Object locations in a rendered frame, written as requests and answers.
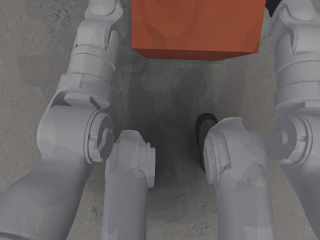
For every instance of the robot right hand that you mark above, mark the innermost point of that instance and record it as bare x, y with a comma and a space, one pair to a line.
271, 5

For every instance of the robot left upper arm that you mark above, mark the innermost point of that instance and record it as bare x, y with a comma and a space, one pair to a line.
42, 205

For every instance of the right robot forearm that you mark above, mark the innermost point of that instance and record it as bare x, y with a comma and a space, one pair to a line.
295, 36

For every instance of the left robot forearm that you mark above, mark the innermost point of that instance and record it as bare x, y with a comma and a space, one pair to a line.
93, 60

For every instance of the robot right thigh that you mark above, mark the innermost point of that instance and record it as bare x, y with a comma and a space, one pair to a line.
244, 203

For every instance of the robot thigh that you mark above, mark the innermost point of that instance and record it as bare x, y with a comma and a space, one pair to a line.
126, 192
244, 203

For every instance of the carton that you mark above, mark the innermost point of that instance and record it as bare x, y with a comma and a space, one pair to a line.
207, 30

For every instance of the robot left thigh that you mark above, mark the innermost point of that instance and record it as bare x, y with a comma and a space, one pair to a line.
126, 192

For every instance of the robot right upper arm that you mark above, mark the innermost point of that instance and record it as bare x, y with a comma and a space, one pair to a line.
293, 142

